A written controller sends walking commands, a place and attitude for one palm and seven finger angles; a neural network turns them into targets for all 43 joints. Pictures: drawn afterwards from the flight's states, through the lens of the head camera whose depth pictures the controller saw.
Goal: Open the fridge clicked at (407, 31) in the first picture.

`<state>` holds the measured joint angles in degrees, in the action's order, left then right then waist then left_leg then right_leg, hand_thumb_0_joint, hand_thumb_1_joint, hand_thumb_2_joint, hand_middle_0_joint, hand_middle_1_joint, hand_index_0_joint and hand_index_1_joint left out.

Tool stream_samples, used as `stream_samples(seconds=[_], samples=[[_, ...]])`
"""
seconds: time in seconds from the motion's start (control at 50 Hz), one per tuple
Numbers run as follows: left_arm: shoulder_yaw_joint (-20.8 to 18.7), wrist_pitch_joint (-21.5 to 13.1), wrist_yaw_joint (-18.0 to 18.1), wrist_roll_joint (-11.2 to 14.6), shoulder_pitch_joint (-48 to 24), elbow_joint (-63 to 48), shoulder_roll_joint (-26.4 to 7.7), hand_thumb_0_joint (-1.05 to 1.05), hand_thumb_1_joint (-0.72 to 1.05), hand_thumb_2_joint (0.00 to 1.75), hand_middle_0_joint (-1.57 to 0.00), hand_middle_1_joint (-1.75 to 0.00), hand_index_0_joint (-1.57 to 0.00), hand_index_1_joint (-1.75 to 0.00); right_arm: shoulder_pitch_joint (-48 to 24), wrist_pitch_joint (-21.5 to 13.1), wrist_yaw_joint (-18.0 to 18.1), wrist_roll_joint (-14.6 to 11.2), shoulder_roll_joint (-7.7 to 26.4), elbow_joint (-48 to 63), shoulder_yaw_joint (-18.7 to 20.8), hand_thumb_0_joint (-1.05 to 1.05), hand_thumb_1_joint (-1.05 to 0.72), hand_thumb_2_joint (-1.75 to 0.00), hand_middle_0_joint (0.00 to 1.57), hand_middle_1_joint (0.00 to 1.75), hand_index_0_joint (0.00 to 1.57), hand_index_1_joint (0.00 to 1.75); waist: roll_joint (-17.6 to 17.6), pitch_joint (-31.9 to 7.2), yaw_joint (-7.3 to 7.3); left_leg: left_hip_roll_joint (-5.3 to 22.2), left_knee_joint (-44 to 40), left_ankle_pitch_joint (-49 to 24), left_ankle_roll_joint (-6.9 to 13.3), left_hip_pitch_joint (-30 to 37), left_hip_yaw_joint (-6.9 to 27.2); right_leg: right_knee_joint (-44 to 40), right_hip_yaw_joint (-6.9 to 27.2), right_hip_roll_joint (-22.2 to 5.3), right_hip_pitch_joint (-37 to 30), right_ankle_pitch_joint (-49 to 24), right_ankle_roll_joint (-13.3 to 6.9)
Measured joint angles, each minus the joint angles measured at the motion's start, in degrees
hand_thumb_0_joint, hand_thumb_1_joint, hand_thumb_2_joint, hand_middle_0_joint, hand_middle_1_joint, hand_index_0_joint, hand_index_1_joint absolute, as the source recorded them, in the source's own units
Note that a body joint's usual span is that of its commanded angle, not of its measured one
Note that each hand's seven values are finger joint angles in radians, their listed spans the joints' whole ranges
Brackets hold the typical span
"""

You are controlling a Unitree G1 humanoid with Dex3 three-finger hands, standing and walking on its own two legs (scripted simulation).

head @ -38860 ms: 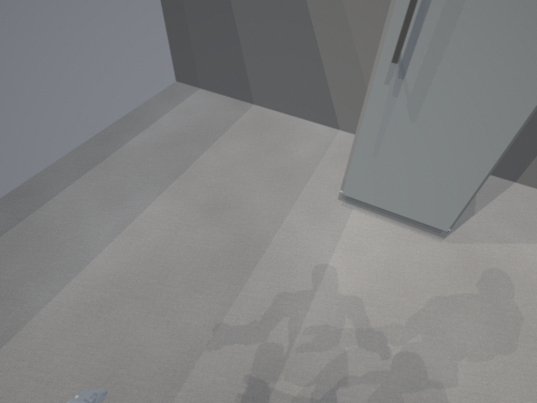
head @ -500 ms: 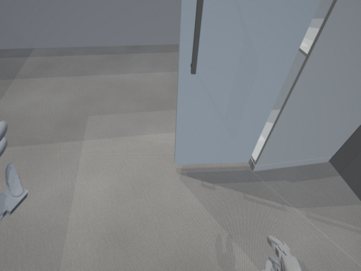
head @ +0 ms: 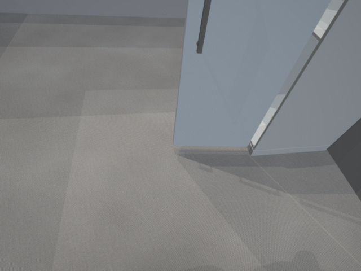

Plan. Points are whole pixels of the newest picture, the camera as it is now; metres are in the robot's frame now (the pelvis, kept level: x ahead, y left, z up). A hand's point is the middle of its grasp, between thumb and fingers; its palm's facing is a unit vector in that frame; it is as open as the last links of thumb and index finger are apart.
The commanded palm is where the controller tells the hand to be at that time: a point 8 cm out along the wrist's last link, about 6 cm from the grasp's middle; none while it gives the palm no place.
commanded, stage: let the arm hang, fingers relaxed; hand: left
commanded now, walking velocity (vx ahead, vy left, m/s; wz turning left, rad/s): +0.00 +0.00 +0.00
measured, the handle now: out of the picture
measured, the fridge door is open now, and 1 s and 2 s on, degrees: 85 85 85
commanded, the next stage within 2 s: look to check the result in 0.64 s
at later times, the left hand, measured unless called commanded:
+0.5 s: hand out of the picture +0.11 +0.26 -0.14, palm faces -0.05 -0.93 -0.35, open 7.4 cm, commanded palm none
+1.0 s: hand out of the picture +0.11 +0.24 -0.15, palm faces -0.05 -0.94 -0.33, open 7.4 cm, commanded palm none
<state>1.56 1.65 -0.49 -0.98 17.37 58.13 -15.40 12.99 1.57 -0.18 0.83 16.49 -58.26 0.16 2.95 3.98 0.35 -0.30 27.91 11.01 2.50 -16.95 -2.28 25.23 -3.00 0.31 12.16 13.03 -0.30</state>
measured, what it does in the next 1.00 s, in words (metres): stands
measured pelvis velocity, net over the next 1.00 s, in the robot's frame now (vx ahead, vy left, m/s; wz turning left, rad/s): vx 0.05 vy -0.01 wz -0.01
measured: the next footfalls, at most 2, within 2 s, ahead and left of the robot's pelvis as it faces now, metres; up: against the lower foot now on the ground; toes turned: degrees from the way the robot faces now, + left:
none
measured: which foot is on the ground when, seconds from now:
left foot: down 0.00-1.00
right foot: down 0.00-1.00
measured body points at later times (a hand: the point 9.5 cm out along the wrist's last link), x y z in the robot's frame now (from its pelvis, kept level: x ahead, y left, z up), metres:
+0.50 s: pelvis +0.02 +0.00 +0.01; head +0.02 +0.00 +0.46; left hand +0.12 +0.30 -0.12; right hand +0.10 -0.29 -0.13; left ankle +0.04 +0.09 -0.74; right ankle +0.00 -0.12 -0.74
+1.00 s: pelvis +0.05 -0.01 +0.01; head +0.07 +0.00 +0.46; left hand +0.11 +0.29 -0.13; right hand +0.12 -0.30 -0.12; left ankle +0.04 +0.09 -0.74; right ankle +0.00 -0.12 -0.74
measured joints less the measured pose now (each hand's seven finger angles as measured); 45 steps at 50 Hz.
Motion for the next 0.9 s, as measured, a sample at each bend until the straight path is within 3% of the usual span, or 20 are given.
stream_samples(seconds=[0.3,0.52,0.9], samples=[[-1.64,-1.76,0.63,0.18,-7.76,5.99,-6.10,0.01,0.90,0.90,-0.20,-0.30,-0.20,-0.30,-4.86,-1.29,-0.08,-0.24,1.32,-4.65,0.27,0.01,-0.90,-0.90,0.20,0.29,0.21,0.30,-4.43,-3.12,0.02,-1.07,-6.61,-2.23,0.50,5.41,-1.12,-5.06,1.16,-0.90,-4.37,-1.78,0.75],[-0.79,-2.54,0.36,0.16,-11.71,5.08,-4.66,0.00,0.90,0.90,-0.20,-0.30,-0.20,-0.30,-7.21,-1.85,-0.50,-0.20,2.27,-5.88,-0.02,0.00,-0.90,-0.90,0.20,0.29,0.21,0.30,-3.26,-3.52,-0.58,-1.48,-9.55,-2.78,0.36,7.51,-1.30,-6.80,1.40,-1.21,-5.85,-1.75,0.80],[-1.05,-2.22,0.55,0.33,-10.01,6.82,-3.82,0.00,0.90,0.90,-0.21,-0.30,-0.20,-0.30,-7.31,-1.86,0.22,-0.39,2.32,-6.86,-0.23,0.01,-0.90,-0.90,0.20,0.29,0.21,0.30,-1.69,-1.56,-0.63,-1.00,-10.48,-1.49,-0.42,9.15,-0.78,-9.24,1.00,-0.62,-8.28,-1.13,0.19]])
